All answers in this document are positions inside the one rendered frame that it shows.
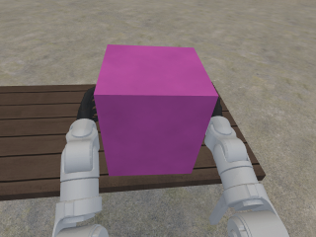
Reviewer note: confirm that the right robot hand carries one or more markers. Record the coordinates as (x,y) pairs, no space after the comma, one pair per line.
(217,112)

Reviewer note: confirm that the robot right upper arm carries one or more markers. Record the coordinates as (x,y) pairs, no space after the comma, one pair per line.
(259,223)

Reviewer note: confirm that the right robot forearm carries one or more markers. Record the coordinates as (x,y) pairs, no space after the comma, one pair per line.
(241,187)

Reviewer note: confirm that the robot left upper arm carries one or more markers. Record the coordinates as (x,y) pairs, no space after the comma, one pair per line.
(91,230)

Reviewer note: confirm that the left robot forearm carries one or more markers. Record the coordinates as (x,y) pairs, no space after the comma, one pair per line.
(79,176)

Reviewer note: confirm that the table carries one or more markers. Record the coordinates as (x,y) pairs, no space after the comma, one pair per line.
(34,121)

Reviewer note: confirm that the carton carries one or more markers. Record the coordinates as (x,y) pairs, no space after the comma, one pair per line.
(154,105)

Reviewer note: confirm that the left robot hand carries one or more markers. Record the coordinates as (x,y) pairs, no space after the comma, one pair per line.
(86,110)

